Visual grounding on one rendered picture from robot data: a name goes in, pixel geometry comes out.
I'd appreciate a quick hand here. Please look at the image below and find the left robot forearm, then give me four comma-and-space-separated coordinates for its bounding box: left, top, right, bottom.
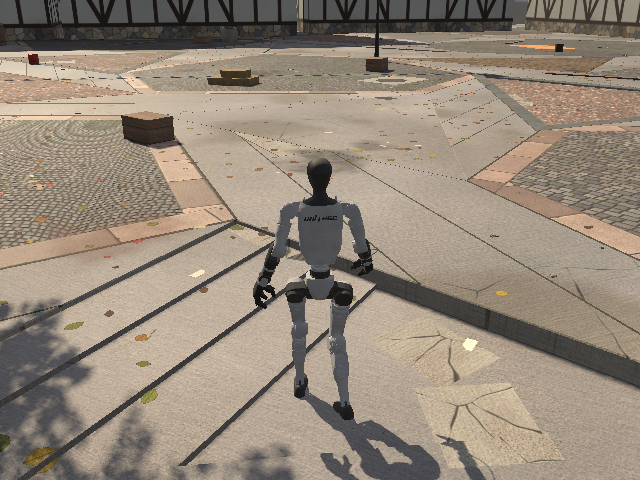
257, 242, 280, 287

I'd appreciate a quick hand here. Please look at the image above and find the right robot hand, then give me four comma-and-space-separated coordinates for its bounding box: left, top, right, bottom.
350, 259, 373, 276

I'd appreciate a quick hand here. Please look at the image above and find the right robot upper arm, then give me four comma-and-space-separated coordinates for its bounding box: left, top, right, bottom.
340, 201, 368, 254

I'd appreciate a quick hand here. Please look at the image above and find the left robot hand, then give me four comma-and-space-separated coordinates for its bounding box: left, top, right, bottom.
253, 281, 276, 309

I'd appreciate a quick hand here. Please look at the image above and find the left robot upper arm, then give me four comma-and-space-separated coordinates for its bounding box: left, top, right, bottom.
271, 201, 299, 258

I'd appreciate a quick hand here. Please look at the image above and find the right robot shin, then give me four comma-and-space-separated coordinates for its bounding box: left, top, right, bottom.
330, 336, 350, 407

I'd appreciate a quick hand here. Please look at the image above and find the right robot forearm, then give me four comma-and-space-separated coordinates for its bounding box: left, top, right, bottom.
357, 238, 373, 266

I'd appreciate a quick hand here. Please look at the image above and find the robot right thigh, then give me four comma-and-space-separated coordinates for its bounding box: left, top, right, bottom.
327, 280, 353, 353

